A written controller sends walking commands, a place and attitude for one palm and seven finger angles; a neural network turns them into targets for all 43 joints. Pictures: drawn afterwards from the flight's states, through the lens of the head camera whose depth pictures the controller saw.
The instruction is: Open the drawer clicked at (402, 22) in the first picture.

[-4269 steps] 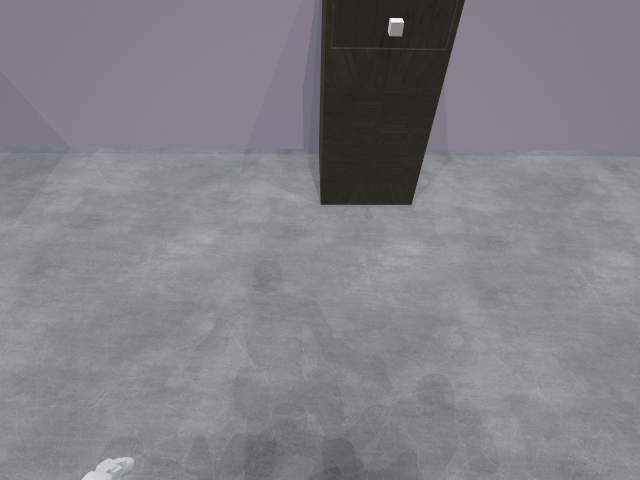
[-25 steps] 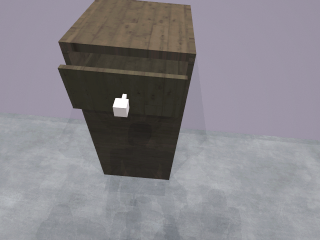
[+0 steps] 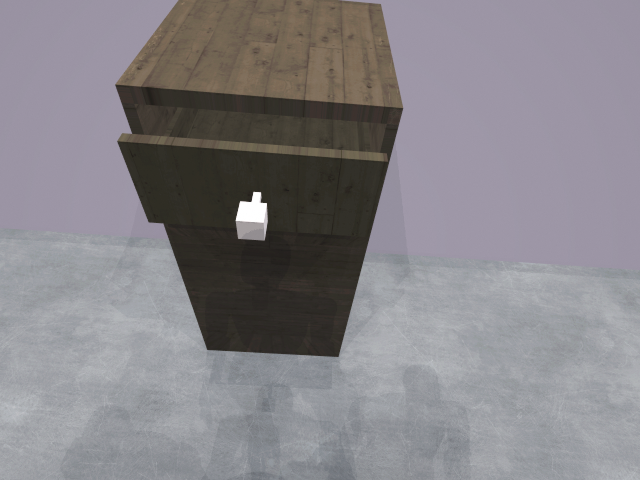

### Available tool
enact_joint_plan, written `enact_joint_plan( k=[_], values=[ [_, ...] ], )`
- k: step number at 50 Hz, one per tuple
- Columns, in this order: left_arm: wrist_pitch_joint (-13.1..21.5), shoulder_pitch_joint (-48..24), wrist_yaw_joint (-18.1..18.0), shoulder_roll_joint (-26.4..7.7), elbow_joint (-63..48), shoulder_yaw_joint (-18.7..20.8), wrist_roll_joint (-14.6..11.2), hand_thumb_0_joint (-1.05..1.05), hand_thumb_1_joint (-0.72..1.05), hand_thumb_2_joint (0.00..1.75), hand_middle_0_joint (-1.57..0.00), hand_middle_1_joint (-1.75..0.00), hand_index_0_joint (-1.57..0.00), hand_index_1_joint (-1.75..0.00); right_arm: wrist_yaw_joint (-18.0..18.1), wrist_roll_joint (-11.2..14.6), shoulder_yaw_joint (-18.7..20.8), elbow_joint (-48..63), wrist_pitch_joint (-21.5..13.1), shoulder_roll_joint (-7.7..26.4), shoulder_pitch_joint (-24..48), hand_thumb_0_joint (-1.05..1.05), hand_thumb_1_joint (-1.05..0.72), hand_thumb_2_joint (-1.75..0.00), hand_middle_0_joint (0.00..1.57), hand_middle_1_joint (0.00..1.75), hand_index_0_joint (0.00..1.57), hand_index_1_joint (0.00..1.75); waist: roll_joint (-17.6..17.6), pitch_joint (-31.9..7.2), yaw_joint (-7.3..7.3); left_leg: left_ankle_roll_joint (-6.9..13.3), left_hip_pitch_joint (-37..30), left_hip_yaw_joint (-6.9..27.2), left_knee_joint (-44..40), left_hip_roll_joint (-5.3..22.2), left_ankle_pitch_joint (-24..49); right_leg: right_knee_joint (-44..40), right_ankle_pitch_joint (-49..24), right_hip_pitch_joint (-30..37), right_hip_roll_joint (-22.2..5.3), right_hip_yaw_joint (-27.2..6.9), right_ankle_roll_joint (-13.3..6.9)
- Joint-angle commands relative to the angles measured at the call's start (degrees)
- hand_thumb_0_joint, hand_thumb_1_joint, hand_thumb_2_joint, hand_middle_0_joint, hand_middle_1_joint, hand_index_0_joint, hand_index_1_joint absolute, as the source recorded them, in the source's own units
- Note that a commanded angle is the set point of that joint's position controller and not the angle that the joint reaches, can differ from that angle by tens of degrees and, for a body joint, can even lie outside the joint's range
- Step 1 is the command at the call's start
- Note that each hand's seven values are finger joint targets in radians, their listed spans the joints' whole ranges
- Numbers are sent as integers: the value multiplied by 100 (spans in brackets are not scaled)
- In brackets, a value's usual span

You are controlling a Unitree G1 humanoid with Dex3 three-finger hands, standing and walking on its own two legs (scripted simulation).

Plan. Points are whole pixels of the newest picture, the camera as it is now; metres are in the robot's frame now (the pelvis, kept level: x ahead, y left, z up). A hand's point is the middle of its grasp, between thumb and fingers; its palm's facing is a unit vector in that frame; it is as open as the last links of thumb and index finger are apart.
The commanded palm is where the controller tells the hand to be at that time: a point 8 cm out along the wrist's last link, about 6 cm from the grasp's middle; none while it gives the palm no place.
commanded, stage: look again from close up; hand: left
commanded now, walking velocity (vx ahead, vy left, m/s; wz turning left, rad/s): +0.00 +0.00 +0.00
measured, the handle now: (254, 211) +0.48 +0.13 +0.04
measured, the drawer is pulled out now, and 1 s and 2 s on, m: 0.09 0.09 0.09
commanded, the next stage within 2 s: shuffle to correct the standing spot in 0.56 s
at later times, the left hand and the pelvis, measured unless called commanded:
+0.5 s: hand out of the picture -0.03 +0.11 -0.18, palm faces +0.05 -0.99 -0.12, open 7.4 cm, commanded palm none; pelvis +0.00 -0.03 +0.00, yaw +1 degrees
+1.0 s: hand out of the picture -0.03 +0.09 -0.18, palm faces +0.04 -0.98 -0.19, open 7.4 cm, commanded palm none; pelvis -0.03 -0.08 +0.00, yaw +1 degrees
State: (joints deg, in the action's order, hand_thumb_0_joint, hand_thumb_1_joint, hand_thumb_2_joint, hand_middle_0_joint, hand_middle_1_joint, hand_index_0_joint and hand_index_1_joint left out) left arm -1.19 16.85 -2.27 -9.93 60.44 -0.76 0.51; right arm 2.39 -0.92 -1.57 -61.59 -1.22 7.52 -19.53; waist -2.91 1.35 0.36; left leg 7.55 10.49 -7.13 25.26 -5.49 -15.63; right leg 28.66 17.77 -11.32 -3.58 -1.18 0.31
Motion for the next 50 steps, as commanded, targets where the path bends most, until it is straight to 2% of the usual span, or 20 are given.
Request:
enact_joint_plan(
  k=[1,5,8,19,28,33,38,43,46,47,48,49,50],
  values=[
    [79,413,-52,-332,-103,82,-2,0,90,90,-20,-30,-20,-30,74,43,124,66,-100,729,-391,0,-90,-90,20,30,20,30,390,51,-48,-477,-281,1289,-569,1370,2761,-203,-642,-67,-60,12,-165],
    [68,512,-47,-228,40,67,-3,0,90,90,-20,-30,-20,-30,65,39,120,-76,-89,657,-412,0,-90,-90,20,30,20,30,437,206,-60,-436,-80,1320,-782,1356,1622,-283,-480,-99,-91,-17,-164],
    [90,541,-41,-186,91,57,17,0,90,90,-20,-30,-20,-30,44,36,125,-124,-86,611,-406,0,-90,-90,20,30,20,30,368,266,-58,-366,46,1286,-795,1303,1221,-336,-610,-78,-115,-42,-173],
    [156,686,-37,-90,236,38,30,0,90,90,-20,-30,-20,-30,15,44,124,-199,-100,491,-347,0,-90,-90,20,30,20,30,243,319,-65,-331,158,1088,-689,1184,908,-465,-855,-61,-166,-135,-177],
    [203,763,-37,-78,265,40,30,0,90,90,-20,-30,-20,-30,10,51,105,-224,-101,450,-271,0,-90,-90,20,30,20,30,185,289,-66,-348,111,1006,-541,1137,1072,-549,-1083,-22,-202,-204,-217],
    [223,805,-36,-89,284,41,23,0,90,90,-20,-30,-20,-30,15,50,99,-254,-107,443,-224,0,-90,-90,20,30,20,30,270,210,-84,-366,21,969,-468,1136,1231,-582,-1232,21,-225,-212,-233],
    [165,777,-67,-151,166,90,11,0,90,90,-20,-30,-20,-30,78,67,162,-166,-93,468,-176,0,-90,-90,20,30,20,30,314,148,-70,-381,-154,1023,-307,1292,2620,-353,-1904,-82,-197,-201,-193],
    [46,659,-42,-228,-151,219,52,0,90,90,-20,-30,-20,-30,129,44,329,13,20,677,-162,0,-90,-90,20,30,20,30,483,3,-42,-248,-194,1150,-150,1564,3105,94,-1685,-412,-58,-113,-200],
    [5,607,-21,-218,-302,258,76,0,90,90,-20,-30,-20,-30,134,22,404,155,74,761,-47,0,-90,-90,20,30,20,30,568,-168,-74,-103,35,1282,-141,1733,2805,308,-1312,-382,39,-108,-216],
    [25,657,-23,-179,-308,260,72,0,90,90,-20,-30,-20,-30,108,16,390,189,69,717,40,0,-90,-90,20,30,20,30,605,-264,-139,-136,254,1212,-138,1641,2226,185,-1203,-200,-11,-186,-230],
    [66,691,-26,-183,-292,247,67,0,90,90,-20,-30,-20,-30,66,15,364,226,62,610,123,0,-90,-90,20,30,20,30,437,-356,-166,-250,447,1104,-62,1431,1464,-52,-1219,-28,-101,-368,-269],
    [119,687,-29,-244,-265,227,61,0,90,90,-20,-30,-20,-30,15,25,334,245,58,484,187,0,-90,-90,20,30,20,30,167,-403,-164,-412,542,881,102,1137,667,-360,-1195,26,-329,-653,-332],
    [162,573,-27,-365,-271,216,52,0,90,90,-20,-30,-20,-30,-26,34,308,246,88,368,134,0,-90,-90,20,30,20,30,-225,-375,-69,-563,538,645,281,848,-31,-735,-764,-105,-630,-970,-447]
  ],
)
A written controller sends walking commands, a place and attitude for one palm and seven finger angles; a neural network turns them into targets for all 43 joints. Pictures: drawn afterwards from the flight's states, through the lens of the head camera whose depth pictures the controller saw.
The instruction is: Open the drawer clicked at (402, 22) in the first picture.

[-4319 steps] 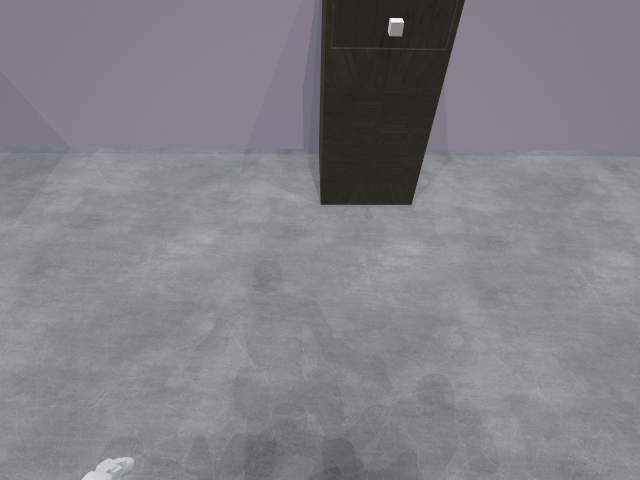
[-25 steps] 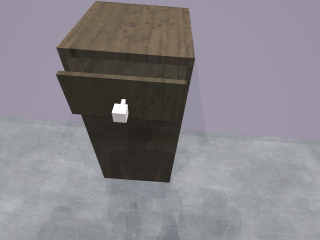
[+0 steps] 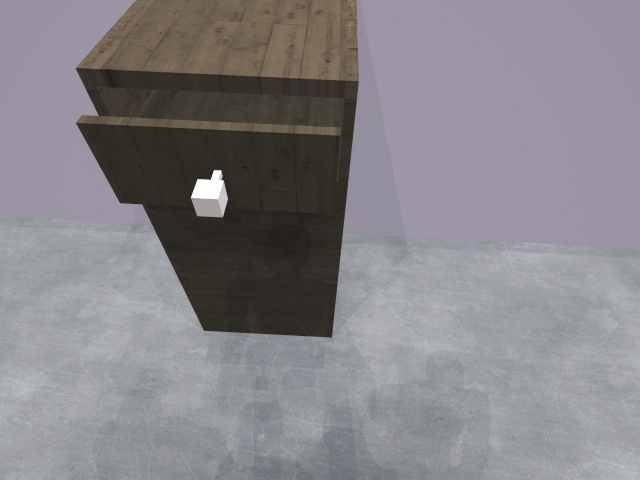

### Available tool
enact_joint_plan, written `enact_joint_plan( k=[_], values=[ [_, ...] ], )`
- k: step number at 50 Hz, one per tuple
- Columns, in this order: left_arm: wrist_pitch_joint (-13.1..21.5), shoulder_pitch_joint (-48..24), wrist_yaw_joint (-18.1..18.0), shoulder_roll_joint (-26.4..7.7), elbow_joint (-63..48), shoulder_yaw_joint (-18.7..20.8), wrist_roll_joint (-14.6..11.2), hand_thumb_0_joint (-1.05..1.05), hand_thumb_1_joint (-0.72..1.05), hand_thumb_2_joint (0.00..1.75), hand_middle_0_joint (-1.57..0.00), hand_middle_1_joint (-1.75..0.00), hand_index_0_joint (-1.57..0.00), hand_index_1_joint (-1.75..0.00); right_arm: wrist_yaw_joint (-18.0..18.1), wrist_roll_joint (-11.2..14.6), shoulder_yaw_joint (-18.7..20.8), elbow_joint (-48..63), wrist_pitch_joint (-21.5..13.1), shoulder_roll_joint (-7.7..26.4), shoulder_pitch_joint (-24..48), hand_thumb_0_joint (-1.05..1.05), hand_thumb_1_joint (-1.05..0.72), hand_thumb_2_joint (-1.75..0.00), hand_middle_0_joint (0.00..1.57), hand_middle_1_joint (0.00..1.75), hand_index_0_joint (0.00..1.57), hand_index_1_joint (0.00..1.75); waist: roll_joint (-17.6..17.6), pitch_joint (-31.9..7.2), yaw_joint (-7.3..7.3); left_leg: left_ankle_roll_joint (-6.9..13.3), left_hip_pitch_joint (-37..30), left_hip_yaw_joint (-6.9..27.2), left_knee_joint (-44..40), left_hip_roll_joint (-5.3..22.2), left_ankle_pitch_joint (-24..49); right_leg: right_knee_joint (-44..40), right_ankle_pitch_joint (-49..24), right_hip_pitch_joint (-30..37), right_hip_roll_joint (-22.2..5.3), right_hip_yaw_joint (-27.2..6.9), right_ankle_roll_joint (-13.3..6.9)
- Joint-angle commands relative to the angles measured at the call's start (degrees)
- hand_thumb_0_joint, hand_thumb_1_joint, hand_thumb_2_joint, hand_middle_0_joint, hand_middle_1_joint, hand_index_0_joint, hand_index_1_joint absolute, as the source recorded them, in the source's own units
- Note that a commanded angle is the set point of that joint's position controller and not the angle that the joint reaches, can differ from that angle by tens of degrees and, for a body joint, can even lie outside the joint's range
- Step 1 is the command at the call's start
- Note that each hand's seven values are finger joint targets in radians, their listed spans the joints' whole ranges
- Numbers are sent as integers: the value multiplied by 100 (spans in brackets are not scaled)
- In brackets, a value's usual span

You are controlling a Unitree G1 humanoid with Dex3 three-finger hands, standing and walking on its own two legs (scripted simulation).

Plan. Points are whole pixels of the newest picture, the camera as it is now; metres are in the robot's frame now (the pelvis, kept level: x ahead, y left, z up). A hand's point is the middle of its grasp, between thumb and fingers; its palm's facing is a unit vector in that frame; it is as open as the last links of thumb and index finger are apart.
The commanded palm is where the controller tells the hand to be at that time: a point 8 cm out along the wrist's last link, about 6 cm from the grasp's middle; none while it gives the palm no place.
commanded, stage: come to a stop and stand still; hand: left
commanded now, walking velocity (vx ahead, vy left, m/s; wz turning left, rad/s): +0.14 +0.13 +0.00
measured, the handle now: (213, 189) +0.51 +0.21 +0.04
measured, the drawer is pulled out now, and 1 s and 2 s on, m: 0.09 0.09 0.09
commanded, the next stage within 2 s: look again from close up in 0.86 s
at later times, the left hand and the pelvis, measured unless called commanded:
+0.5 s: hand out of the picture -0.03 +0.17 -0.18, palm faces +0.12 -0.99 -0.12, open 7.4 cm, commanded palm none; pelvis +0.00 +0.02 +0.01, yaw +3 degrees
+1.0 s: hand out of the picture -0.02 +0.18 -0.18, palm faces +0.08 -0.99 -0.13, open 7.4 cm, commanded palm none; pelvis +0.01 +0.04 +0.01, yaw +3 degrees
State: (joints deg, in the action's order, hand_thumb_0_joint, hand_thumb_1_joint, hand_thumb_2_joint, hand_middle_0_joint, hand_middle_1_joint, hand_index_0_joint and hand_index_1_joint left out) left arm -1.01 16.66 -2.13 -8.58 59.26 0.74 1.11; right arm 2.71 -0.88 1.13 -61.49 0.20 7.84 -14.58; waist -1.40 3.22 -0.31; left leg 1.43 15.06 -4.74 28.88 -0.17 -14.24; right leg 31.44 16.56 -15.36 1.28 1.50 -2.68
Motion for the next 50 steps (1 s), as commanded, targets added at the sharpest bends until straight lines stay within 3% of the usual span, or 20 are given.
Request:
enact_joint_plan(
  k=[1,3,5,8,11,13,15,16,17,18,21,25,28,31,39,47,48,49,50],
  values=[
    [163,496,-40,-587,-158,65,-14,0,90,90,-20,-30,-20,-30,-91,13,18,192,-4,270,-450,0,-90,-90,20,30,20,30,-644,-544,54,-28,14,299,83,160,-531,-1409,4,167,-1324,-1451,-252],
    [164,333,-31,-700,-212,91,-13,0,90,90,-20,-30,-20,-30,-144,-24,2,110,47,283,-463,0,-90,-90,20,30,20,30,-719,-125,24,-51,135,283,445,168,-595,-2023,1356,-263,-1502,-1713,-339],
    [174,336,-15,-718,-208,107,-8,0,90,90,-20,-30,-20,-30,-174,-38,-5,62,53,312,-430,0,-90,-90,20,30,20,30,-628,274,-36,-34,360,296,757,173,-596,-2275,1683,-399,-1559,-1789,-386],
    [190,392,-10,-764,-207,166,15,0,90,90,-20,-30,-20,-30,-196,-40,-2,57,54,348,-526,0,-90,-90,20,30,20,30,-398,508,-57,-21,615,336,1032,269,-802,-2361,1753,-377,-1719,-1836,-591],
    [197,403,-7,-782,-196,212,21,0,90,90,-20,-30,-20,-30,-202,-23,-27,-3,13,239,-740,0,-90,-90,20,30,20,30,-284,395,-18,-33,212,255,364,276,-649,-2110,1242,-330,-1589,-1428,-628],
    [183,345,8,-700,-163,198,-11,0,90,90,-20,-30,-20,-30,-180,-9,-69,-117,-50,161,-1063,0,-90,-90,20,30,20,30,-45,286,82,5,-424,296,-403,245,-176,-1717,831,-554,-1228,-994,-415],
    [190,477,30,-427,-77,118,-42,0,90,90,-20,-30,-20,-30,-116,-27,-86,-153,-140,305,-1149,0,-90,-90,20,30,20,30,487,174,-14,122,-392,704,-812,635,356,-1083,39,-331,-715,-510,-163],
    [189,584,32,-281,-73,92,-24,0,90,90,-20,-30,-20,-30,-85,-24,-69,-108,-161,425,-1121,0,-90,-90,20,30,20,30,588,95,-89,221,-201,930,-878,924,482,-906,-184,-124,-575,-306,-84],
    [169,555,23,-255,-5,82,-20,0,90,90,-20,-30,-20,-30,-81,-17,-80,-111,-187,443,-1002,0,-90,-90,20,30,20,30,886,1,-126,261,27,1034,-1121,992,460,-759,-240,213,-530,-116,-3],
    [175,574,25,-254,67,51,-16,0,90,90,-20,-30,-20,-30,-64,-2,-98,-95,-200,439,-862,0,-90,-90,20,30,20,30,901,55,-176,289,125,1042,-1220,973,420,-718,-386,363,-541,-75,43],
    [192,669,39,-208,229,10,-16,0,90,90,-20,-30,-20,-30,-19,21,-128,-97,-231,370,-866,0,-90,-90,20,30,20,30,380,98,-160,239,131,888,-1134,843,675,-819,-767,559,-611,-165,63],
    [209,787,19,-144,392,-28,-40,0,90,90,-20,-30,-20,-30,7,28,-153,-186,-258,346,-966,0,-90,-90,20,30,20,30,262,-85,-101,196,-208,776,-1054,759,903,-888,-948,561,-694,-229,65],
    [204,806,0,-94,460,-43,-35,0,90,90,-20,-30,-20,-30,19,29,-165,-250,-265,313,-1025,0,-90,-90,20,30,20,30,177,6,-78,199,-284,761,-1070,762,1091,-881,-954,507,-692,-216,89],
    [197,821,-13,-58,510,-52,-27,0,90,90,-20,-30,-20,-30,25,33,-175,-319,-261,259,-1046,0,-90,-90,20,30,20,30,160,176,-64,197,-247,739,-1133,749,1060,-886,-966,455,-689,-236,94],
    [201,897,-39,-1,582,-46,-39,0,90,90,-20,-30,-20,-30,50,24,-189,-392,-290,217,-1093,0,-90,-90,20,30,20,30,179,20,-53,197,-485,694,-1064,729,1508,-842,-1120,501,-705,-246,104],
    [186,846,-48,13,593,-49,-37,0,90,90,-20,-30,-20,-30,58,26,-189,-427,-281,178,-1110,0,-90,-90,20,30,20,30,215,181,-50,184,-436,683,-1081,716,1544,-842,-1116,483,-695,-237,107],
    [327,899,-251,-397,682,-96,50,0,90,90,-20,-30,-20,-30,-68,131,-138,82,-286,647,-474,0,-90,-90,20,30,20,30,308,495,-102,-37,52,632,-83,772,2628,-889,-2104,137,-899,-344,149],
    [342,860,-206,-418,441,-72,-12,0,90,90,-20,-30,-20,-30,-88,23,-141,191,-245,391,-653,0,-90,-90,20,30,20,30,592,194,34,-56,-56,672,-303,512,731,-787,-1049,210,-960,-514,-16],
    [313,624,-140,-379,398,-101,-16,0,90,90,-20,-30,-20,-30,-84,11,-146,153,-245,333,-777,0,-90,-90,20,30,20,30,786,408,101,7,155,751,-631,545,333,-679,-381,47,-845,-423,-65]
  ],
)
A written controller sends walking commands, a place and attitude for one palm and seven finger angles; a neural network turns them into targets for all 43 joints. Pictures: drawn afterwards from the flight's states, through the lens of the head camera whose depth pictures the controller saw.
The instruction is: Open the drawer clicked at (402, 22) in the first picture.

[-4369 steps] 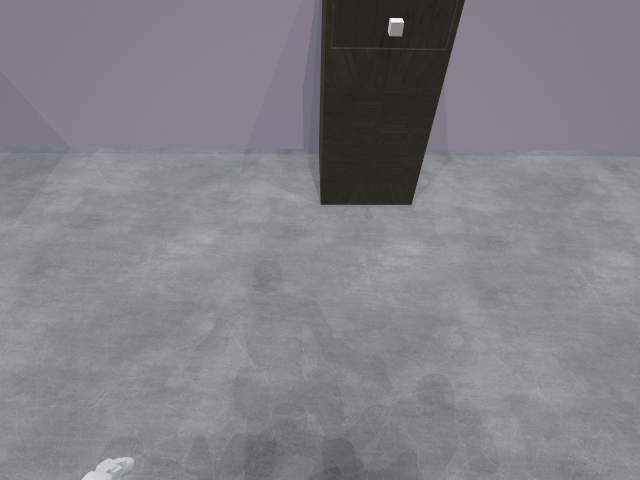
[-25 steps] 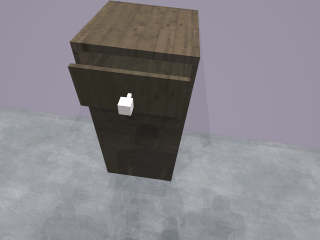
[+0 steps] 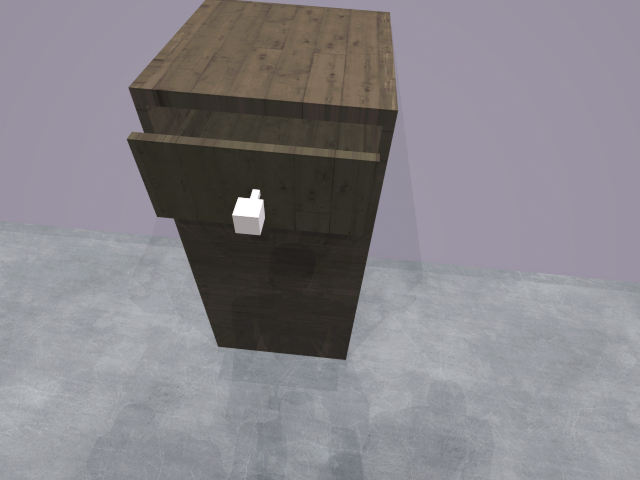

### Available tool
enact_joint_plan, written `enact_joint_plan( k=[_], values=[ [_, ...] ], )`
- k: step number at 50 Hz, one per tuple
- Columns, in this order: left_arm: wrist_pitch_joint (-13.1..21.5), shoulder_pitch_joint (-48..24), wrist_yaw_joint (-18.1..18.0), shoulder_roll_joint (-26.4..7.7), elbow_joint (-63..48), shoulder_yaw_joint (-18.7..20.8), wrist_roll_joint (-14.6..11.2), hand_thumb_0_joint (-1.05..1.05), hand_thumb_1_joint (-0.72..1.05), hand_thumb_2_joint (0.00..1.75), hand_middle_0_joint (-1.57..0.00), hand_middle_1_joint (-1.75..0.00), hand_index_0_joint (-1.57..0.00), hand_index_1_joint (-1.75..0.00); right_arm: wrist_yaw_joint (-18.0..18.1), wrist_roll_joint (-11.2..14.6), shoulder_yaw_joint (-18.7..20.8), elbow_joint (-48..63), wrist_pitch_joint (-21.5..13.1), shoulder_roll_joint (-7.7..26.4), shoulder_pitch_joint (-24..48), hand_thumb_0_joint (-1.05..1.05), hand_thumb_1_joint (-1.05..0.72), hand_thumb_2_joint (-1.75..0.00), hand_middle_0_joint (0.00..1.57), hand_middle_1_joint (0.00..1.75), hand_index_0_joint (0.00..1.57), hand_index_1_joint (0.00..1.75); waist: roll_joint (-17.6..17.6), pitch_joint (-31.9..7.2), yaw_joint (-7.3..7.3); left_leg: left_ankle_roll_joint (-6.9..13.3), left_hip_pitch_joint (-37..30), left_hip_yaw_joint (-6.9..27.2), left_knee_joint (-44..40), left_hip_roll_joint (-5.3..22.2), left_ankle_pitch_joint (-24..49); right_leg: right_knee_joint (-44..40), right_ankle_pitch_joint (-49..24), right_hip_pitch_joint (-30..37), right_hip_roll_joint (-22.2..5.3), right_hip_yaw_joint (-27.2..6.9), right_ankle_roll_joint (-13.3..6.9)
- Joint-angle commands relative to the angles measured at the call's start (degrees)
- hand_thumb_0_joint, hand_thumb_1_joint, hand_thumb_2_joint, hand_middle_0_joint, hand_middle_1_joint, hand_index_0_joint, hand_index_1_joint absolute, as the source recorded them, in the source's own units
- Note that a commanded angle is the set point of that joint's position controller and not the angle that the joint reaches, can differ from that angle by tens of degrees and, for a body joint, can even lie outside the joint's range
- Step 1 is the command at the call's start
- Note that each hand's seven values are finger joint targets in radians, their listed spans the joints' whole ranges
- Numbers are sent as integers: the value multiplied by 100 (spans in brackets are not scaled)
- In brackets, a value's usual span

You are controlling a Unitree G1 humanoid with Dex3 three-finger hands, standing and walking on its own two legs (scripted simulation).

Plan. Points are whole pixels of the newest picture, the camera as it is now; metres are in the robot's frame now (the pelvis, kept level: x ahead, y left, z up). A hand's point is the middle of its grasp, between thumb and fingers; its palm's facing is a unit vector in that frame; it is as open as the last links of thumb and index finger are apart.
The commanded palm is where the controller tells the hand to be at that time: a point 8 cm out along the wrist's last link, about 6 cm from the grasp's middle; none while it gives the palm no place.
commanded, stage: look again from close up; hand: left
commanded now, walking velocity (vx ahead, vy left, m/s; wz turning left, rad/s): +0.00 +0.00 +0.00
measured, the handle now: (251, 207) +0.50 +0.15 +0.04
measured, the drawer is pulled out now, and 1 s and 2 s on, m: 0.09 0.09 0.09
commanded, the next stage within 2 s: raise the hand with hooked fingers in 0.46 s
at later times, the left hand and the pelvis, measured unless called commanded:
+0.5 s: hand out of the picture +0.00 +0.15 -0.17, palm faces +0.01 -0.98 -0.21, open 7.3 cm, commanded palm none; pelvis +0.00 -0.02 +0.00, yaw +0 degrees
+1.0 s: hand (208, 475) +0.14 +0.14 -0.06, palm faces -0.14 -0.21 -0.97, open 8.7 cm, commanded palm +0.15 +0.18 +0.01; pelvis -0.03 -0.07 -0.03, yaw -3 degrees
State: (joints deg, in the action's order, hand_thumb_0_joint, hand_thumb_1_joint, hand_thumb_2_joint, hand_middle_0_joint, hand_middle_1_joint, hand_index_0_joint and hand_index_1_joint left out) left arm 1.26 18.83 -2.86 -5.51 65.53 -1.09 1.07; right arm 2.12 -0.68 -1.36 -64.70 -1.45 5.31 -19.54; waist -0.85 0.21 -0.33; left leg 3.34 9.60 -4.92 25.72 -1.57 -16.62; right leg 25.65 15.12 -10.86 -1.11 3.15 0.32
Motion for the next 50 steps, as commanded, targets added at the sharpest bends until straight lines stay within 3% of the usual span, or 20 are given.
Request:
enact_joint_plan(
  k=[1,2,4,7,15,27,28,29,30,31,32,33,34,36,38,40,41,44,48,50],
  values=[
    [92,385,-30,-720,-236,73,-10,0,90,90,-20,-30,-20,-30,-43,-40,74,450,-79,600,-404,0,-90,-90,20,30,20,30,779,566,46,-99,820,791,-314,740,491,-16,-137,-209,-490,-445,-356],
    [83,449,-1,-664,-238,71,-15,0,90,90,-20,-30,-20,-30,-45,-31,72,497,-90,624,-417,0,-90,-90,20,30,20,30,714,188,51,-34,628,858,-316,752,565,54,-181,-38,-431,-415,-355],
    [79,372,25,-611,-254,57,-33,0,90,90,-20,-30,-20,-30,-31,-17,79,519,-116,697,-434,0,-90,-90,20,30,20,30,420,-57,61,35,411,923,-303,791,1032,169,-400,95,-388,-350,-330],
    [51,281,28,-560,-244,53,-48,0,90,90,-20,-30,-20,-30,0,-20,81,485,-125,778,-466,0,-90,-90,20,30,20,30,192,86,67,57,259,883,-244,844,1844,273,-641,72,-365,-316,-305],
    [-15,172,47,-679,-263,69,-59,0,90,90,-20,-30,-20,-30,-21,-8,42,359,-54,832,-271,0,-90,-90,20,30,20,30,-24,759,37,20,460,813,-614,757,867,9,-440,-162,-419,-469,-290],
    [19,123,64,-782,-295,113,-57,0,90,90,-20,-30,-20,-30,-6,-9,49,156,-60,781,-115,0,-90,-90,20,30,20,30,102,375,16,-43,66,598,-487,721,1181,-94,-1217,100,-521,-563,-324],
    [131,527,-164,-1015,-111,155,17,0,90,90,-20,-30,-20,-30,-59,72,154,548,-69,1067,380,0,-90,-90,20,30,20,30,-959,394,-163,-221,559,518,648,875,2018,-83,-3682,127,-775,-732,-125],
    [1093,-3934,-211,-2696,-8682,36,856,0,88,89,-20,-32,-20,-32,207,349,258,2435,-971,1976,324,0,-90,-90,20,30,20,30,1107,-2508,315,-20,-1053,483,-27,243,3202,472,-3238,337,-123,-1000,-334],
    [557,-1536,-640,-2375,-7097,252,933,0,85,88,-20,-33,-20,-33,440,240,223,2157,-1557,1490,750,0,-90,-90,20,30,20,30,2148,-2185,-29,-108,-1622,583,-230,542,4439,827,-1152,-211,1,-412,-360],
    [150,-1169,-950,-1876,-6825,155,678,0,83,87,-21,-34,-21,-34,453,306,368,1768,-1703,1363,738,0,-90,-90,20,30,20,30,2039,-1549,-43,-340,-1091,504,-145,540,3965,872,-207,-627,26,-203,-272],
    [-422,375,-1014,-761,-5780,-441,896,0,81,86,-21,-36,-21,-36,456,381,335,1757,-1705,1115,633,0,-90,-90,20,30,20,30,1412,-1062,84,-249,-601,560,-218,567,3481,849,-26,-877,74,-73,-202],
    [-395,-448,-999,-938,-7026,-564,1115,0,78,85,-21,-37,-21,-37,364,375,329,2284,-1745,1267,956,0,-90,-90,20,30,20,30,962,-490,28,-218,-247,665,-50,523,3086,614,-417,-915,-1,-109,-221],
    [-327,-275,-1087,-1333,-7223,-311,1671,0,76,84,-21,-39,-21,-39,337,234,372,2426,-1724,1528,1028,0,-90,-90,20,30,20,30,761,-912,64,-209,-127,617,227,410,2716,481,-763,-955,66,-225,-296],
    [-341,159,-1339,-1618,-7017,-149,2637,0,71,82,-21,-42,-21,-42,238,26,383,2811,-1500,1618,1154,0,-90,-90,20,30,20,30,-120,-798,64,-122,477,622,584,147,2242,539,-1014,-1130,143,-364,-360],
    [-379,1158,-1502,-1283,-6406,-330,3527,0,67,80,-22,-45,-22,-45,65,-111,492,3218,-1132,1564,1304,0,-90,-90,20,30,20,30,-1294,-487,-241,-166,1216,496,752,28,1505,615,-545,-1328,152,-426,-300],
    [-277,2138,-1582,-1177,-5996,-306,4349,0,62,78,-22,-48,-22,-48,-142,-170,569,3479,-648,1561,1541,0,-90,-90,20,30,20,30,-1699,-187,-574,-247,1943,356,787,-54,890,664,-386,-1262,128,-697,-314],
    [-200,2516,-1579,-1290,-5966,-127,4672,0,60,77,-22,-50,-22,-50,-278,-151,605,3590,-395,1542,1689,0,-90,-90,20,30,20,30,-1560,-292,-788,-286,2102,279,818,-66,954,760,-870,-1000,97,-854,-365],
    [178,1900,-1730,-1925,-6935,274,5391,0,53,74,-23,-54,-23,-54,-474,-104,479,4050,46,1492,2107,0,-90,-90,20,30,20,30,-973,-1016,-978,-277,2337,190,1007,-191,853,1114,-1091,-614,5,-1124,-402],
    [342,441,-2267,-2695,-7908,885,6052,0,43,70,-23,-60,-23,-60,-399,-271,458,4257,312,1342,2131,0,-90,-90,20,30,20,30,196,-1564,-813,-176,2161,225,1404,-370,408,1099,-486,-873,43,-1606,-405],
    [485,-648,-2541,-2965,-8419,1004,6181,0,39,68,-24,-63,-24,-63,-303,-372,437,4266,397,1285,2118,0,-90,-90,20,30,20,30,610,-1963,-585,-140,1804,344,1776,-401,515,1165,-602,-1193,-12,-1845,-420]
  ],
)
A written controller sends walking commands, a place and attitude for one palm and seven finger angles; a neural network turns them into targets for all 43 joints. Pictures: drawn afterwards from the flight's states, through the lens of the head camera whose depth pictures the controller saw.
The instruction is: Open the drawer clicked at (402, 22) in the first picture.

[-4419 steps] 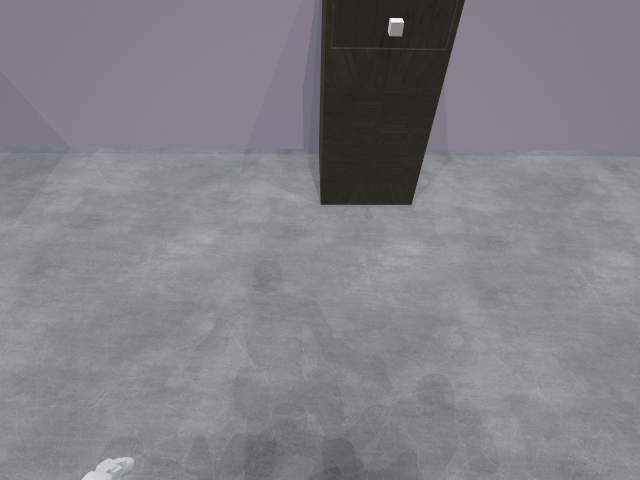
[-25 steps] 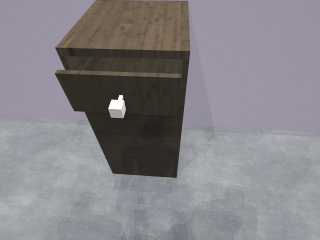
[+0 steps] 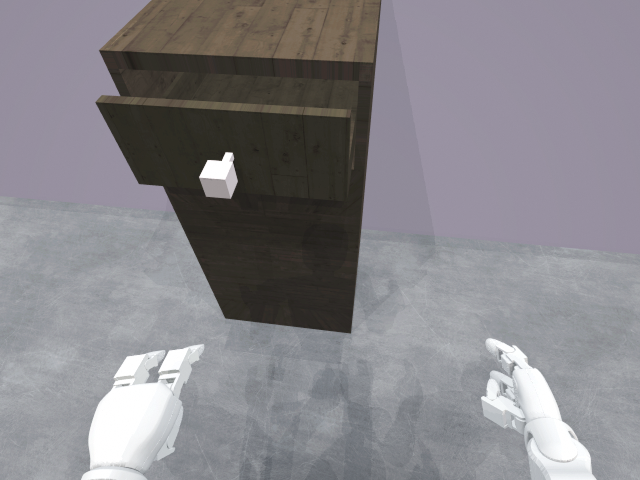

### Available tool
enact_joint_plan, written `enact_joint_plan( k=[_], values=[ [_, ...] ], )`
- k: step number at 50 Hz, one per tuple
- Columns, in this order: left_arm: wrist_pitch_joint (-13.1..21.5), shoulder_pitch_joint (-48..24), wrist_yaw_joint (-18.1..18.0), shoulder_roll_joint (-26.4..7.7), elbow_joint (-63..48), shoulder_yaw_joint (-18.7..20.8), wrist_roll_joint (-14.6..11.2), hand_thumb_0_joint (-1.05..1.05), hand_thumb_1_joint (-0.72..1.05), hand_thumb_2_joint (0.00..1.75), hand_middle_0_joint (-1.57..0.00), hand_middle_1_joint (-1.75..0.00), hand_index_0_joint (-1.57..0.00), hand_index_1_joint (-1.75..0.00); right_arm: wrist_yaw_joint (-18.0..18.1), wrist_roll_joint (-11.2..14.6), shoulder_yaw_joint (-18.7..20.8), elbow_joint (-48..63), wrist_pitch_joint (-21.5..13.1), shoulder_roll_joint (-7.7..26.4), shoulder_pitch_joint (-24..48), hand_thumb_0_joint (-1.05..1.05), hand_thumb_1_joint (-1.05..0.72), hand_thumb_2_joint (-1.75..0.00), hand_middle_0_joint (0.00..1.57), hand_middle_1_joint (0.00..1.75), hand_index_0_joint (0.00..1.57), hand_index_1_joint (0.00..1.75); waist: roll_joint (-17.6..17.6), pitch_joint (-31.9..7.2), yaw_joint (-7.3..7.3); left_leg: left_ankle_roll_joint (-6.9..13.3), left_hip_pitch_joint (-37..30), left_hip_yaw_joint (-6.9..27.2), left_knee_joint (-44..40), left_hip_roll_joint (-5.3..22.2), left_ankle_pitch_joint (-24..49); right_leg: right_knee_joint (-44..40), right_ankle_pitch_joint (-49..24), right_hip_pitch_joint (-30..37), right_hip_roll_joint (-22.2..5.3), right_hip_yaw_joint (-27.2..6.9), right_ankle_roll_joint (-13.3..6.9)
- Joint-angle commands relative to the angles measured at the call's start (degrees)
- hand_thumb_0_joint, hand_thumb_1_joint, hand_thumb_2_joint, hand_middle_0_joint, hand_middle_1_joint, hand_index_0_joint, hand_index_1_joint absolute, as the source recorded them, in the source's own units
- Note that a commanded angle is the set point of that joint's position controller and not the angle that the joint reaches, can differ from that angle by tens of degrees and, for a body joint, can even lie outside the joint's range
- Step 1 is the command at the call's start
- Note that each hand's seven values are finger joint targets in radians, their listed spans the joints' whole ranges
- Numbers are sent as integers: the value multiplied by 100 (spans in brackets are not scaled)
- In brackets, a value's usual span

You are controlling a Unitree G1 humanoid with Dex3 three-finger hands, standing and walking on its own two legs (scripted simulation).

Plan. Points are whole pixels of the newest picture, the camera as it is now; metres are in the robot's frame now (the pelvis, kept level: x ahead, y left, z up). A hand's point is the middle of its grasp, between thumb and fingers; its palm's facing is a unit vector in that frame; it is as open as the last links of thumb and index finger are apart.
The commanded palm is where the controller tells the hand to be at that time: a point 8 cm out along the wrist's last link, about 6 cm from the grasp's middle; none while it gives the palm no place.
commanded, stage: raise the hand with hooked fingers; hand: left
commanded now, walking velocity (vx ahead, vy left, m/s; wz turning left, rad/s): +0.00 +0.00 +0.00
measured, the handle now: (223, 171) +0.52 +0.25 +0.07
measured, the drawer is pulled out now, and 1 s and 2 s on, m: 0.09 0.09 0.09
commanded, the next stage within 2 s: move the hooked fingers above the handle in 1.46 s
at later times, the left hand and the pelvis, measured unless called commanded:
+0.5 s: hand (144, 329) +0.24 +0.25 +0.06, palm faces -0.02 -0.11 -0.99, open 11.7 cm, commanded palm +0.23 +0.27 +0.14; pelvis +0.00 +0.02 +0.01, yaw -2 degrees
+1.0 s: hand (71, 213) +0.31 +0.32 +0.17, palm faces +0.13 -0.04 -0.99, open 13.8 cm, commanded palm +0.28 +0.32 +0.23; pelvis +0.00 +0.08 +0.03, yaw +0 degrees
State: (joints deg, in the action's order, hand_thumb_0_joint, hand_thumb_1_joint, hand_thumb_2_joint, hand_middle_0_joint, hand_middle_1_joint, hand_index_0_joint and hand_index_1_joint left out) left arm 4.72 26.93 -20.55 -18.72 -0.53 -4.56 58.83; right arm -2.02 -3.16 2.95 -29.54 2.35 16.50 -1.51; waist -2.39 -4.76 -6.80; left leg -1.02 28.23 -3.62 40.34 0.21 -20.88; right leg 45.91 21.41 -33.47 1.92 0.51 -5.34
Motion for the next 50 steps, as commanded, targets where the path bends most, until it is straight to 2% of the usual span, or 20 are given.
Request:
enact_joint_plan(
  k=[1,2,3,5,7,11,13,15,18,20,22,25,28,30,35,40,41,43,46,50],
  values=[
    [286,-2231,-893,-1859,-2212,1429,427,0,36,67,-24,-64,-24,-64,165,-178,1,700,19,132,316,0,-90,-90,20,30,20,30,595,-1611,248,320,-107,300,585,-577,875,-869,-1009,840,-354,-1751,180],
    [398,-2281,-972,-1681,-2134,1319,350,0,34,66,-24,-66,-24,-66,228,-187,9,696,7,78,315,0,-90,-90,20,30,20,30,576,-1578,302,347,-182,346,711,-563,814,-925,-843,738,-378,-1757,176],
    [527,-2346,-1004,-1640,-2014,1269,282,0,32,65,-24,-68,-24,-68,258,-175,20,632,-37,71,307,0,-90,-90,20,30,20,30,605,-1458,426,361,-241,389,834,-560,763,-945,-754,525,-368,-1740,167],
    [763,-2504,-977,-1644,-1982,1192,122,0,27,63,-25,-70,-25,-70,281,-194,9,607,-102,101,305,0,-90,-90,20,30,20,30,583,-1314,547,370,-219,479,991,-561,620,-992,-537,294,-372,-1742,174],
    [644,-2480,-852,-1539,-1590,1117,-122,0,22,61,-25,-74,-25,-74,304,-143,11,542,-119,127,354,0,-90,-90,20,30,20,30,239,-1199,667,402,56,531,882,-538,531,-1070,-794,571,-365,-1668,273],
    [-315,-1938,-301,-1602,-533,1181,-404,0,13,57,-25,-80,-25,-80,346,72,-103,571,8,181,547,0,-90,-90,20,30,20,30,-175,-1200,387,339,509,477,249,-473,519,-1245,-1382,1559,-465,-1530,463],
    [-796,-1672,171,-1662,-524,1065,-503,0,8,55,-26,-82,-26,-82,396,180,-156,598,119,204,549,0,-90,-90,20,30,20,30,-416,-1152,196,296,509,422,-124,-439,578,-1326,-1652,2146,-535,-1515,558],
    [-1048,-1649,572,-1791,-787,1055,-577,0,4,53,-26,-86,-26,-86,430,215,-224,646,183,234,611,0,-90,-90,20,30,20,30,-427,-1148,126,307,362,373,-375,-411,664,-1333,-1837,2500,-574,-1404,608],
    [-924,-1387,964,-1804,-1178,1128,-713,0,-3,50,-27,-90,-27,-90,452,211,-282,659,147,246,532,0,-90,-90,20,30,20,30,-368,-889,75,315,157,394,-631,-350,724,-1392,-1903,2646,-575,-1185,601],
    [-662,-1485,958,-1969,-1591,1383,-729,0,-8,48,-27,-93,-27,-93,492,184,-254,674,83,272,460,0,-90,-90,20,30,20,30,-339,-946,41,324,14,406,-721,-332,796,-1434,-1939,2694,-563,-1111,595],
    [-385,-1677,753,-2067,-1877,1600,-699,0,-13,46,-27,-96,-27,-96,531,168,-216,682,-10,269,434,0,-90,-90,20,30,20,30,-226,-940,14,319,-85,409,-777,-342,813,-1516,-1672,2589,-544,-1096,553],
    [-78,-2037,328,-2011,-2071,1686,-556,0,-20,43,-28,-100,-28,-100,506,120,-103,566,-124,256,340,0,-90,-90,20,30,20,30,451,-1008,50,320,-562,364,-805,-401,1066,-1556,-1421,2215,-418,-829,377],
    [-140,-2659,74,-1918,-1847,1552,-476,0,-27,40,-28,-105,-28,-105,449,149,-1,432,-137,295,308,0,-90,-90,20,30,20,30,598,-925,184,325,-874,351,-866,-399,1121,-1615,-1138,1869,-338,-562,309],
    [-351,-3059,105,-1821,-1655,1318,-458,0,-31,38,-29,-108,-29,-108,424,211,38,360,-98,331,297,0,-90,-90,20,30,20,30,717,-1023,238,305,-1112,358,-969,-346,1269,-1549,-1212,1792,-280,-301,287],
    [-927,-3870,732,-1775,-1491,761,-556,0,-43,33,-29,-115,-29,-115,458,346,2,355,18,361,451,0,-90,-90,20,30,20,30,410,-997,245,281,-1514,483,-1371,-233,1599,-1663,-1388,2114,-224,-68,314],
    [-1197,-4462,1523,-2110,-1404,761,-539,0,-50,30,-30,-120,-30,-120,453,355,-181,372,191,342,538,0,-90,-90,20,30,20,30,373,-738,175,204,-1784,615,-1723,-105,2186,-1849,-1595,2474,-189,34,289],
    [-1219,-4575,1645,-2284,-1326,917,-554,0,-50,30,-30,-120,-30,-120,436,382,-218,393,227,357,578,0,-90,-90,20,30,20,30,352,-635,161,183,-1771,616,-1782,-82,2202,-1908,-1577,2526,-165,39,277],
    [-1236,-4887,1864,-2296,-1197,872,-526,0,-50,30,-30,-120,-30,-120,412,373,-282,342,290,316,525,0,-90,-90,20,30,20,30,488,-476,163,139,-1841,637,-1882,-47,2413,-1967,-1607,2554,-150,88,258],
    [-1169,-5350,2096,-2513,-1335,1037,-573,0,-50,30,-30,-120,-30,-120,342,372,-301,382,301,314,532,0,-90,-90,20,30,20,30,796,-725,110,38,-2090,710,-1915,-9,2937,-2039,-1733,2682,-101,80,244],
    [-1072,-5795,2379,-2490,-1414,930,-703,0,-50,30,-30,-120,-30,-120,248,345,-301,343,294,324,379,0,-90,-90,20,30,20,30,843,-988,166,-39,-2362,767,-1900,20,3454,-2137,-1918,2716,-109,114,260]
  ],
)
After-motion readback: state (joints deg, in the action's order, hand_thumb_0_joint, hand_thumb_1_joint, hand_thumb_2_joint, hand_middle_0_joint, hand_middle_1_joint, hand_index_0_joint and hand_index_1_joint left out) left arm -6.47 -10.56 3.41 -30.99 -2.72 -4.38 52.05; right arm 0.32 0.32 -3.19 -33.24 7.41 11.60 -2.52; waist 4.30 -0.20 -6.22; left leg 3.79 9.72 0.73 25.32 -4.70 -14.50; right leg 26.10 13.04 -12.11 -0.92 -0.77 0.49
